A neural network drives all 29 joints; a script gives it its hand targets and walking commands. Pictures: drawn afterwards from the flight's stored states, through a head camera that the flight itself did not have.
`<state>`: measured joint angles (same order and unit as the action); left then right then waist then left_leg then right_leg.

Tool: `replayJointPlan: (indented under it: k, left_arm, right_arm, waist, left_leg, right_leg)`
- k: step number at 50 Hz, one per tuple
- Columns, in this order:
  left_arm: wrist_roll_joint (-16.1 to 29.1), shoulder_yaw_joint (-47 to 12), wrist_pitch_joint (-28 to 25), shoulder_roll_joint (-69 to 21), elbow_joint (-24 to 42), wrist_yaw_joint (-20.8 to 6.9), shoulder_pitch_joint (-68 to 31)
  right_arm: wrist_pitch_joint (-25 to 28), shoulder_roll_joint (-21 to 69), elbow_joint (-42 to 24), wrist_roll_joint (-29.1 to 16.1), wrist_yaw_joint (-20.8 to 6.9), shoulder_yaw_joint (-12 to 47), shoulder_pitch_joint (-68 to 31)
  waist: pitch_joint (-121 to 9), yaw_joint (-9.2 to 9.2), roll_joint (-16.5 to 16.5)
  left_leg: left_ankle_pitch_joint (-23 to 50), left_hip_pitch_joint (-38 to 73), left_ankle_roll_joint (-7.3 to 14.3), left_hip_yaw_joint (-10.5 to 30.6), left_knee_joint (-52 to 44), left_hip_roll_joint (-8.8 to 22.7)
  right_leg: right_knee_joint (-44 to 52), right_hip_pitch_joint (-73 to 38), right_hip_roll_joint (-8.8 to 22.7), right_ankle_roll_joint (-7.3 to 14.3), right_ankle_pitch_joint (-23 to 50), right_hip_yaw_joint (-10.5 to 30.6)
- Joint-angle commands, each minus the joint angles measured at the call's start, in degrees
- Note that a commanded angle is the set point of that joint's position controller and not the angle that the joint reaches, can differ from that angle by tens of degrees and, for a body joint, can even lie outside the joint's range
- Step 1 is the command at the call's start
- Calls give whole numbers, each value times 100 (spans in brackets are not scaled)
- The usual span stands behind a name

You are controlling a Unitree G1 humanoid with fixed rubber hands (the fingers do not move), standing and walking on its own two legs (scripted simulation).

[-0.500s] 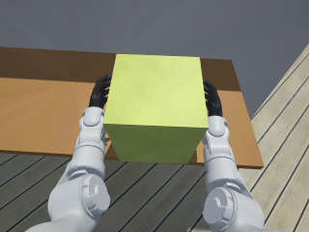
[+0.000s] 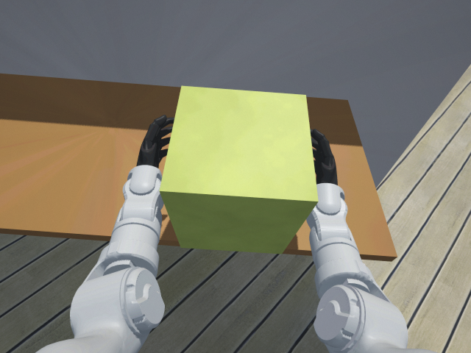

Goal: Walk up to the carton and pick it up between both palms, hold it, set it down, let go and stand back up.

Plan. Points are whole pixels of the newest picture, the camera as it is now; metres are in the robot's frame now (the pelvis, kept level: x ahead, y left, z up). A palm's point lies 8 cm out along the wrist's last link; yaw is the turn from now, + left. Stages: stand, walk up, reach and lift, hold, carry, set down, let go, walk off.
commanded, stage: reach and lift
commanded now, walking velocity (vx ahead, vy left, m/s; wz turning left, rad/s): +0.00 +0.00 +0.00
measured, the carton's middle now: (237, 179) +0.43 -0.01 +0.05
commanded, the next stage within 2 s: none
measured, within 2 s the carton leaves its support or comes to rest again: neither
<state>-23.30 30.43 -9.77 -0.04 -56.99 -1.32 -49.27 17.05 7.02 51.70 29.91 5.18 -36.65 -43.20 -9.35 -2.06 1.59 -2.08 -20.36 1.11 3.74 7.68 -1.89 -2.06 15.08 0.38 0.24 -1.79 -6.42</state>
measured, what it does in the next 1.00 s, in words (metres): stands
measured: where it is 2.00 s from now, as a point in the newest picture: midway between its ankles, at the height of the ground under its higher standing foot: outside the picture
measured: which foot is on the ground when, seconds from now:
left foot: down 0.00-1.00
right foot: down 0.00-1.00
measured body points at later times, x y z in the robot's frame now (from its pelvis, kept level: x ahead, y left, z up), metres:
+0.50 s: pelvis -0.01 +0.00 +0.00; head +0.00 +0.02 +0.45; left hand +0.43 +0.14 +0.14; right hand +0.40 -0.16 +0.12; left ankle -0.01 +0.10 -0.75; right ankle -0.03 -0.11 -0.75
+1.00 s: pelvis -0.02 -0.01 +0.00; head -0.05 +0.02 +0.45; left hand +0.40 +0.14 +0.17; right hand +0.37 -0.16 +0.14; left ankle -0.01 +0.10 -0.75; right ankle -0.03 -0.11 -0.75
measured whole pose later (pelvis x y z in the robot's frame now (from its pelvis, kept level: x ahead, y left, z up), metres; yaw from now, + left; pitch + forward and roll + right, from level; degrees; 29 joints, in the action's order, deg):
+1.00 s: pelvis -0.02 -0.01 +0.00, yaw +1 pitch -2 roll -1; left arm -14.9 17.1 17.7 2.2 -37.4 0.2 -45.0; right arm -1.8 2.5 45.8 6.1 8.8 -15.4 -40.1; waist -2.0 -3.9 3.0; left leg -6.8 -7.2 0.4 4.4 15.9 -0.8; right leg -8.1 0.5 -0.7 0.9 -5.8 -7.4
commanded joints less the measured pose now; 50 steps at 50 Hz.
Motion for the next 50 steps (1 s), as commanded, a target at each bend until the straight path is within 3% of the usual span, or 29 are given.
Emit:
replayJointPlan:
  k: [1, 8, 12, 15, 28, 38, 50]
  left_arm:
    - [28, -1456, -358, -2660, 590, -410, -3597]
    - [97, -1577, -307, -2686, 623, -387, -3528]
    - [99, -1682, -195, -2738, 819, -369, -3487]
    - [161, -1715, -43, -2700, 828, -360, -3361]
    - [408, -2109, 879, -2661, 1676, -445, -3055]
    - [887, -2641, 1649, -2566, 2391, -569, -2997]
    - [1237, -3080, 2495, -2621, 2997, -565, -3068]
  right_arm:
    - [561, 2308, -293, 160, -562, 1907, -3633]
    - [656, 2239, -354, -52, -489, 2178, -3708]
    - [626, 2083, -327, -198, -488, 2273, -3671]
    - [538, 1981, -456, -326, -483, 2344, -3743]
    - [-291, 1750, -900, -1157, -447, 2794, -3676]
    - [-994, 1643, -1498, -1936, -306, 3367, -3733]
    - [-1602, 1500, -2008, -2568, -50, 3755, -4082]
  waist:
    - [-3965, 5, -390]
    - [-4055, 26, -271]
    - [-3962, 45, -385]
    - [-3818, 25, -281]
    - [-2724, -31, -272]
    - [-2036, -81, -243]
    - [-2071, -290, -269]
  left_leg:
    - [2193, 870, -225, -165, 390, 202]
    - [2410, 989, -182, -151, 445, 200]
    - [2357, 1143, -204, -140, 481, 217]
    - [2247, 1322, -237, -119, 490, 229]
    - [1473, 1771, -210, -127, 439, 150]
    - [591, 1695, -180, -170, 450, 113]
    - [552, 1684, -180, -112, 784, 73]
  right_leg:
    - [-1056, -2680, -6, -123, 3314, 89]
    - [-1094, -2718, -37, -124, 3541, 97]
    - [-1044, -2647, -68, -81, 3361, 93]
    - [-967, -2595, -79, -61, 3085, 61]
    - [-840, -2759, -110, -104, 2271, 33]
    - [-908, -2933, -104, -206, 1640, -5]
    - [-1065, -2824, -141, -216, 1659, -59]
